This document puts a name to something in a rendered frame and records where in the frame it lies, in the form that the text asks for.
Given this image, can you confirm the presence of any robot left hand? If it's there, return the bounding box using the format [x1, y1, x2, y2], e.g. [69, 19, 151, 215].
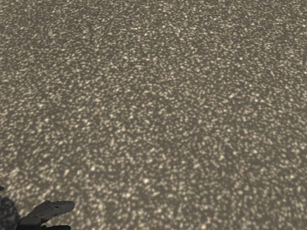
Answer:
[15, 200, 75, 230]

